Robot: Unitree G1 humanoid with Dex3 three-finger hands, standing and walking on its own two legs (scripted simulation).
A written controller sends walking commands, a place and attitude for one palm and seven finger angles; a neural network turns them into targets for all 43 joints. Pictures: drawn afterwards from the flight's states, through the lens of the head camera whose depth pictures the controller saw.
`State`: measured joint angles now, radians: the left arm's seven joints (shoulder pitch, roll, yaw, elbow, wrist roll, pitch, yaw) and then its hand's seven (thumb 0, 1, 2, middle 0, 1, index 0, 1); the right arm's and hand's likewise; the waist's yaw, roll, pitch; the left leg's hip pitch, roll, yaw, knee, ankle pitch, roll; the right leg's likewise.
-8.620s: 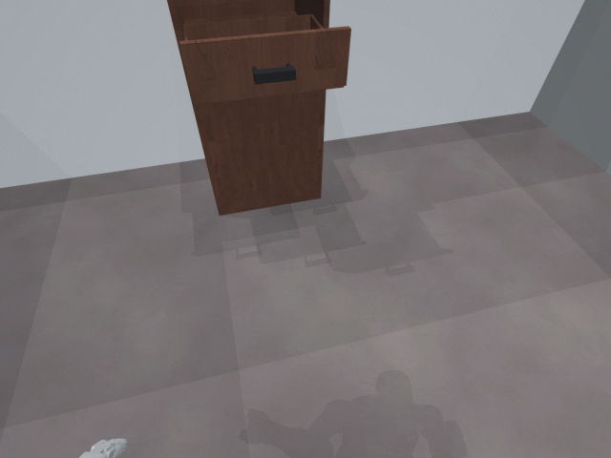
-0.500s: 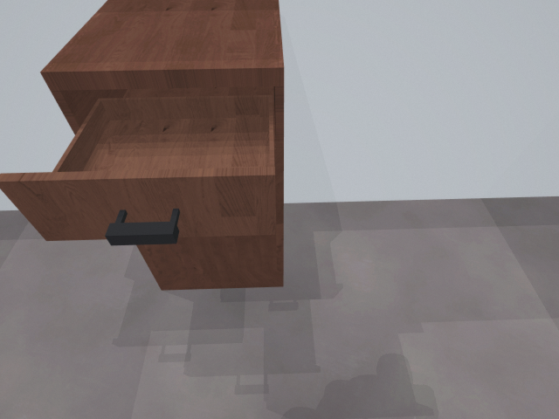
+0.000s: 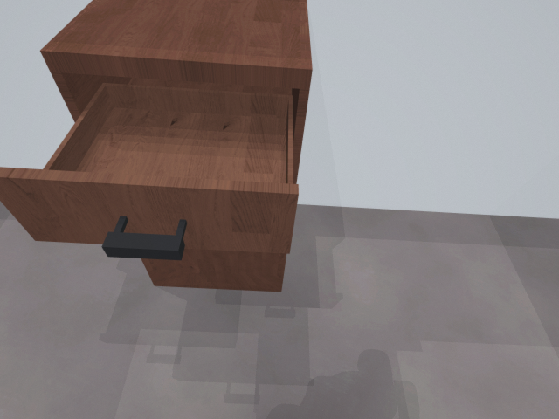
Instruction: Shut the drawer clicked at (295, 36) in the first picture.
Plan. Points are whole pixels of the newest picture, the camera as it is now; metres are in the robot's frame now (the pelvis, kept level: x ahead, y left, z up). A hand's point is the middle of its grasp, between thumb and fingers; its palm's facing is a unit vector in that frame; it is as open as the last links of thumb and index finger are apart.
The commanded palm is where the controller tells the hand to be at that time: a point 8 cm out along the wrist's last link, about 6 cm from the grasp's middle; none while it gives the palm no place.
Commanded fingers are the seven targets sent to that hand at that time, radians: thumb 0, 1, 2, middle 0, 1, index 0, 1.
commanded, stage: shuffle to correct the standing spot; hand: left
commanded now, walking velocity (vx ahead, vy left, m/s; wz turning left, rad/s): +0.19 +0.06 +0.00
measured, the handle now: (148, 234) +0.36 +0.23 +0.04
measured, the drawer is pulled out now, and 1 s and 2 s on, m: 0.28 0.28 0.28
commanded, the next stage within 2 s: come to a stop and stand still in 0.02 s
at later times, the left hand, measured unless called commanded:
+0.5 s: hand out of the picture +0.14 +0.16 -0.15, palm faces +0.08 -0.96 -0.26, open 7.3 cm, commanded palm none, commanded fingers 0.00 0.90 0.90 -0.20 -0.30 -0.20 -0.30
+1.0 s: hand out of the picture +0.00 +0.17 -0.16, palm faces +0.09 -0.98 -0.17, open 7.4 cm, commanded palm none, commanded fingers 0.00 0.90 0.90 -0.20 -0.30 -0.20 -0.30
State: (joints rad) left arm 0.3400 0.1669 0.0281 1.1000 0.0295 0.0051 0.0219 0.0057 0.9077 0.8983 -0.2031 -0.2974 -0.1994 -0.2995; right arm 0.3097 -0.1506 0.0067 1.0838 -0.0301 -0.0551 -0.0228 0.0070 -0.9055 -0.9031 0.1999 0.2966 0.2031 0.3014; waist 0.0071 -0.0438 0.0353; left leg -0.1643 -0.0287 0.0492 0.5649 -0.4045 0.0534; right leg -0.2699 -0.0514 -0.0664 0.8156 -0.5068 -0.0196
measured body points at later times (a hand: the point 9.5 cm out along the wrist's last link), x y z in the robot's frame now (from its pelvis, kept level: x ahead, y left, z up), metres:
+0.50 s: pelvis +0.05 -0.03 +0.01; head +0.08 -0.05 +0.45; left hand +0.13 +0.21 -0.13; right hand +0.10 -0.27 -0.16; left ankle +0.03 +0.12 -0.64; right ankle +0.12 -0.11 -0.73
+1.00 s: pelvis +0.02 +0.00 +0.01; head +0.04 +0.00 +0.46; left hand -0.01 +0.22 -0.15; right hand +0.03 -0.21 -0.14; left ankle +0.01 +0.12 -0.73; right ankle +0.00 -0.10 -0.70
